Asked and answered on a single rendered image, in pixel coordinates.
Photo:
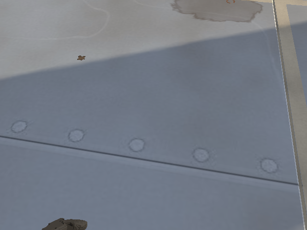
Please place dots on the robot left hand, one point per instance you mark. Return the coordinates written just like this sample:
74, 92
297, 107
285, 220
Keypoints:
66, 224

